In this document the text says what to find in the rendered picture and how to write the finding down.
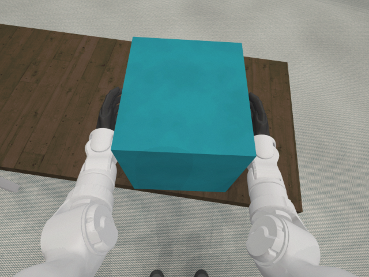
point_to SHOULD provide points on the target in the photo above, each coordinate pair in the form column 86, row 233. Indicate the robot right hand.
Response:
column 258, row 116

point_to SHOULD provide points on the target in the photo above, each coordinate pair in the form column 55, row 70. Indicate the robot left upper arm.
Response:
column 75, row 243

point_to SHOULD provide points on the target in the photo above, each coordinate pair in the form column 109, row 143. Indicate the carton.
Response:
column 184, row 119

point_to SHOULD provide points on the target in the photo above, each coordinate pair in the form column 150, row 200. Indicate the robot left forearm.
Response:
column 96, row 181

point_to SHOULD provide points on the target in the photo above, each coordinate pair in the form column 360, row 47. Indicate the robot left hand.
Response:
column 108, row 112

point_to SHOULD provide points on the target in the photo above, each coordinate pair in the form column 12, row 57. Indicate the robot right forearm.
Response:
column 266, row 187

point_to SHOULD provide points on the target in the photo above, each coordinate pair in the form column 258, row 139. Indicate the table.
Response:
column 53, row 85

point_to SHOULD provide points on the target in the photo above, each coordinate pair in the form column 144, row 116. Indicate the robot right upper arm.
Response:
column 282, row 249

